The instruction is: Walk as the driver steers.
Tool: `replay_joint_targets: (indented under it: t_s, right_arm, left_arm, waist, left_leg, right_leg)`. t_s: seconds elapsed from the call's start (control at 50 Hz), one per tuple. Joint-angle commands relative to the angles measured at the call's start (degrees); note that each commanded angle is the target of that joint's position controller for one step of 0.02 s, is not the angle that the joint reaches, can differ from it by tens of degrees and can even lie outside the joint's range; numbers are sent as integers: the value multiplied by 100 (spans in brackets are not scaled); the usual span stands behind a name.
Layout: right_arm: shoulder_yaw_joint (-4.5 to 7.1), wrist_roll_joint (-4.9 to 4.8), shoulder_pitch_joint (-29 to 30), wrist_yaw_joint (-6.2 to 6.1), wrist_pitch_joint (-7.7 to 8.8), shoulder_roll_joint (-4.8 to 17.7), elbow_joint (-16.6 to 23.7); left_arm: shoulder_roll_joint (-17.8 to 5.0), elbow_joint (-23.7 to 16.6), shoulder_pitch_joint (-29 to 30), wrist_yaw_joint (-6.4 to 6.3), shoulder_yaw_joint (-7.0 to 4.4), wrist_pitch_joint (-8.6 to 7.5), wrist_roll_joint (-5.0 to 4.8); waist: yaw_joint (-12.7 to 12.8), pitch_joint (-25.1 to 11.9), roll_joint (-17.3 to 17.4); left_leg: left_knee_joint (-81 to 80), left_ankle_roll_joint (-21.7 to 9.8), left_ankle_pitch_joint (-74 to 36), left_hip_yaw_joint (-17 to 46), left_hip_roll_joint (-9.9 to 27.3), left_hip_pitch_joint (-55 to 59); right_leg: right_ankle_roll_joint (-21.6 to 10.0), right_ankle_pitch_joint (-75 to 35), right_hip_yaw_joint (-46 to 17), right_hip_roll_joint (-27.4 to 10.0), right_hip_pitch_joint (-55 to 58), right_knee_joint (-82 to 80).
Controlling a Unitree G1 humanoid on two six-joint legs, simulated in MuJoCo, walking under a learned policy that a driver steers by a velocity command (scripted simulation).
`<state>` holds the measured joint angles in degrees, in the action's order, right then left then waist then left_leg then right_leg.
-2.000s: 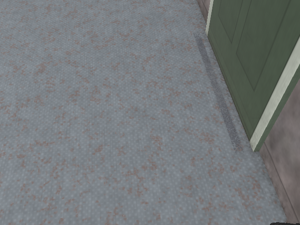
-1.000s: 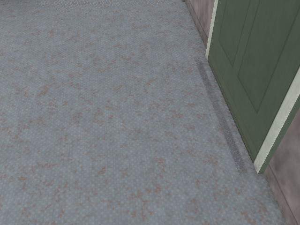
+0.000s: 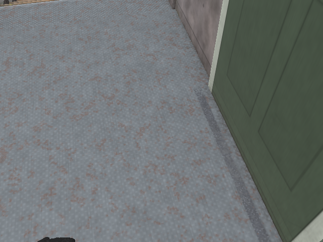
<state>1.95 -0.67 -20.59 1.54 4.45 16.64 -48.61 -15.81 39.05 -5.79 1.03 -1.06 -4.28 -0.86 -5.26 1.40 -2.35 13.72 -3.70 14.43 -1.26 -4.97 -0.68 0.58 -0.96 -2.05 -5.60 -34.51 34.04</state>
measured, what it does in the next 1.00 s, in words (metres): walks ahead: right foot, then left foot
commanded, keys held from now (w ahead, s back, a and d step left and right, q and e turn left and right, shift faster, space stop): w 1.00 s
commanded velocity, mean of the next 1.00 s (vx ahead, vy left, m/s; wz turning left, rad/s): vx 0.50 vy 0.00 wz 0.00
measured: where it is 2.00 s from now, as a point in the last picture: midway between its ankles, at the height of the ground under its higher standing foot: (130, 125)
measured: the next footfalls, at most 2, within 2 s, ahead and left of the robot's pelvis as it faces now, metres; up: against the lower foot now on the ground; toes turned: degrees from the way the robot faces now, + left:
right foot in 0.10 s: +0.22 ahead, -0.14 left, +0.00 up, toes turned -1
left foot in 0.60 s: +0.49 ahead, +0.13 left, +0.00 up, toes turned +0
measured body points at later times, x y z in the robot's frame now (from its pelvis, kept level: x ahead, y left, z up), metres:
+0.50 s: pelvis +0.27 -0.01 +0.00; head +0.29 -0.02 +0.45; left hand +0.27 +0.28 -0.11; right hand +0.48 -0.25 -0.08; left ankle +0.43 +0.14 -0.70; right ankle +0.18 -0.14 -0.74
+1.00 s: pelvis +0.52 +0.05 +0.00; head +0.55 +0.05 +0.45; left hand +0.70 +0.29 -0.10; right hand +0.55 -0.24 -0.12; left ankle +0.45 +0.13 -0.74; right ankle +0.69 -0.11 -0.70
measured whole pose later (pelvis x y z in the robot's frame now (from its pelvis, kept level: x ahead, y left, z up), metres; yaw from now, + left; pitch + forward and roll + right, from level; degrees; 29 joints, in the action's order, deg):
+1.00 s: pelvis +0.52 +0.05 +0.00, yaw +0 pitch +0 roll +2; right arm 2.1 -0.6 -19.5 1.5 4.2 17.2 -46.8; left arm -16.3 43.9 -6.0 1.1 -0.6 -4.4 -0.8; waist -4.2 2.8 -2.0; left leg 13.1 -4.4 13.4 -1.0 -5.3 0.1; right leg 1.2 1.9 -1.6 -5.5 -32.5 34.2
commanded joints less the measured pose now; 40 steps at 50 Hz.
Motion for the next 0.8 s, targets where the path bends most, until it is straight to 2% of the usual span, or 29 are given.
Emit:
replay_joint_targets:
  t_s: [0.02, 0.06, 0.08, 0.1, 0.12, 0.14, 0.16, 0.18, 0.2, 0.22, 0.24, 0.28, 0.32, 0.38, 0.44, 0.52, 0.54, 0.56, 0.58, 0.6, 0.62, 0.64, 0.66, 0.68, 0.7, 0.72, 0.74, 0.78, 0.8]
  right_arm:
    - [248, -47, -195, -26, -3, 1058, 128]
    - [288, -59, -111, -53, -49, 1194, 104]
    - [259, -32, -72, -65, -70, 1133, 106]
    - [155, 61, 1, -79, -48, 915, 213]
    - [-5, 105, -348, -61, 47, 476, 525]
    - [-35, -6, -484, -43, 158, 448, 486]
    - [93, -171, -154, -3, 193, 988, 552]
    - [87, -184, 200, 5, 189, 989, 662]
    - [74, -73, 440, -18, 167, 896, 744]
    - [97, 21, 494, -41, 110, 838, 772]
    - [68, 43, 369, -41, 49, 701, 756]
    - [-31, 101, 369, -43, -30, 473, 848]
    - [-84, 140, 559, -58, -48, 383, 939]
    - [-97, 125, 1187, -26, -7, 398, 1124]
    - [-88, 83, 1675, 39, 26, 429, 1309]
    - [0, 75, 1848, 130, 135, 546, 1471]
    - [35, 33, 1766, 141, 115, 635, 1475]
    - [93, 47, 1482, 131, 107, 706, 1411]
    - [216, 79, 846, 99, 92, 882, 1226]
    - [384, 62, -110, 53, 62, 1256, 997]
    - [456, 63, -618, 2, -4, 1732, 976]
    - [430, 67, -644, 44, -49, 1698, 1033]
    - [343, -25, -264, 43, 11, 1189, 1038]
    - [284, -39, 75, 28, 34, 1010, 1074]
    - [225, 48, 438, 48, 49, 875, 1103]
    - [196, 119, 654, 49, 71, 779, 1117]
    - [171, 151, 729, 39, 93, 719, 1081]
    - [177, 100, 688, 25, 150, 717, 955]
    - [183, 62, 654, 27, 181, 740, 892]
  left_arm:
    - [-553, -604, 598, 77, -111, -158, -19]
    - [-747, -536, 219, 38, -176, -199, -31]
    - [-922, -357, -406, -24, -272, -213, -9]
    - [-1187, -149, -1361, -100, -379, -205, 47]
    - [-1782, -58, -2080, -114, -518, -179, 237]
    - [-1500, 65, -2275, -54, -464, -137, 230]
    - [-1057, 28, -1968, -36, -341, -105, 133]
    - [-868, -38, -1610, -37, -282, -82, 114]
    - [-769, -55, -1270, -18, -243, -80, 118]
    - [-701, -81, -1053, -11, -211, -102, 137]
    - [-741, -68, -928, -7, -204, -113, 155]
    - [-939, -12, -922, -3, -247, -195, 151]
    - [-1096, 100, -1026, 6, -306, -250, 117]
    - [-1149, 245, -1223, -20, -325, -241, 66]
    - [-1262, 402, -1531, -22, -366, -204, 15]
    - [-1355, 683, -1685, -57, -426, -51, -72]
    - [-1349, 628, -1607, -57, -427, -24, -33]
    - [-1377, 626, -1459, -67, -432, 1, -21]
    - [-1320, 628, -1400, -76, -406, 26, -1]
    - [-1018, 551, -1377, -106, -281, 48, 70]
    - [-473, 439, -1869, -95, -101, -26, 244]
    - [-297, 490, -2464, -36, -27, -166, -15]
    - [-973, 530, -1972, -48, -193, -215, -239]
    - [-1158, 392, -1375, -59, -240, -221, -243]
    - [-1105, 421, -1183, -100, -247, -184, -130]
    - [-1048, 424, -1180, -122, -264, -145, -37]
    - [-975, 471, -1242, -111, -263, -90, -12]
    - [-771, 520, -1301, -110, -231, -2, 15]
    - [-699, 462, -1157, -99, -215, 18, 85]
  waist:
    - [47, 355, 682]
    - [349, 148, 754]
    - [671, -263, 680]
    - [1111, -981, 499]
    - [1113, -1891, -743]
    - [1077, -2155, -1490]
    - [1116, -1440, -944]
    - [1024, -907, -598]
    - [875, -495, -174]
    - [721, -302, -110]
    - [574, -240, -174]
    - [480, -191, -226]
    - [507, -104, -224]
    - [688, 133, -196]
    - [852, 232, -267]
    - [741, 328, -373]
    - [692, 287, -417]
    - [481, 157, -424]
    - [147, -229, -266]
    - [-244, -892, 112]
    - [-41, -1520, 1612]
    - [145, -2035, 2457]
    - [107, -1211, 1366]
    - [144, -641, 875]
    - [341, -372, 421]
    - [508, -271, 564]
    - [607, -266, 741]
    - [687, -226, 787]
    - [672, -142, 719]
  left_leg:
    - [-214, -841, -1531, 1013, 1836, 28]
    - [290, -698, -2496, 956, 1802, 282]
    - [1047, -562, -3296, 731, 1532, 196]
    - [2334, -359, -3068, 494, 1252, -545]
    - [4435, 43, -1467, 132, 498, -2581]
    - [5631, 225, 1849, 552, 14, -3729]
    - [6053, 197, 1789, 799, 409, -4277]
    - [5937, 177, 1401, 622, 699, -4337]
    - [5516, 209, 1019, 479, 893, -4217]
    - [5175, 260, 744, 498, 1061, -3922]
    - [5037, 333, 602, 465, 1100, -3618]
    - [4632, 478, 375, 366, 1103, -3447]
    - [4050, 534, -278, 345, 1093, -3431]
    - [2932, 521, -1400, 313, 957, -3364]
    - [2269, 483, -1862, 277, 798, -3162]
    - [1845, 280, -1258, 348, 738, -3237]
    - [1800, 189, -1098, 301, 723, -2944]
    - [1669, 91, -966, 182, 604, -2447]
    - [1579, -37, -856, 17, 411, -1540]
    - [1662, -258, -1211, 308, 763, -232]
    - [1612, -790, -1327, 2227, 2017, 1265]
    - [393, -1534, 268, 4749, 2655, 2030]
    - [136, -1292, 967, 4389, 2550, 1383]
    - [163, -1077, 549, 3416, 2343, 643]
    - [142, -956, -315, 2701, 2078, -74]
    - [60, -936, -899, 2292, 1886, -510]
    - [-85, -917, -1187, 2010, 1743, -775]
    - [-273, -991, -1687, 1548, 1602, -949]
    - [-361, -1038, -1936, 1427, 1622, -945]
  right_leg:
    - [-174, 357, 87, 166, 156, -488]
    - [-314, 701, 235, 351, 830, -751]
    - [-447, 730, 381, 512, 1737, -965]
    - [-694, 624, 4, 106, 3239, -694]
    - [-1512, 1041, -2188, -1236, 5253, -705]
    - [-2049, 1421, -3855, -1770, 5660, -1547]
    - [-1810, 1817, -3203, -1591, 5181, -1628]
    - [-1618, 1515, -2382, -1353, 4558, -1664]
    - [-1511, 1011, -1909, -1102, 3831, -1843]
    - [-1455, 575, -1631, -959, 3294, -2021]
    - [-1469, 305, -1440, -862, 2901, -2185]
    - [-1660, 53, -1171, -892, 2521, -2462]
    - [-1644, 314, -888, -805, 2389, -2712]
    - [-1391, 451, -489, -614, 2470, -2768]
    - [-1250, 612, -393, -690, 2700, -2668]
    - [-1064, 244, -484, -980, 3348, -2175]
    - [-987, 192, -468, -1019, 3336, -2082]
    - [-881, -386, -387, -941, 3285, -1740]
    - [-729, -1192, -163, -683, 3143, -905]
    - [-501, -1031, 176, -339, 2578, 597]
    - [-197, 2056, 326, 371, 975, 2750]
    - [-128, 3639, -353, 907, -494, 4050]
    - [-176, 3216, -607, 521, -1007, 4607]
    - [-238, 2637, -420, 250, -991, 4420]
    - [-204, 2175, -327, -21, -621, 4059]
    - [-164, 1928, -333, -167, -300, 3709]
    - [-121, 1785, -321, -240, 27, 3549]
    - [-28, 1646, -191, -215, 229, 3186]
    - [-4, 1464, -164, -218, 79, 2826]
Keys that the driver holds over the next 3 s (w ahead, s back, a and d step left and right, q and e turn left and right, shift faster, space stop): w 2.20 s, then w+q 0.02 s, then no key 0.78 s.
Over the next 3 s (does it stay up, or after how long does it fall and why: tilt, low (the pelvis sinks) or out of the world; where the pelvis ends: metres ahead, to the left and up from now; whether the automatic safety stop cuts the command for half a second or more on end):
stays up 1.34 0.16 -0.01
